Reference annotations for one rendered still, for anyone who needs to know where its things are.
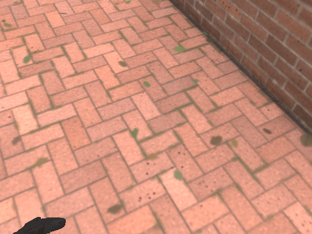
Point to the robot left hand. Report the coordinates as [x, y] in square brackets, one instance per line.
[40, 225]

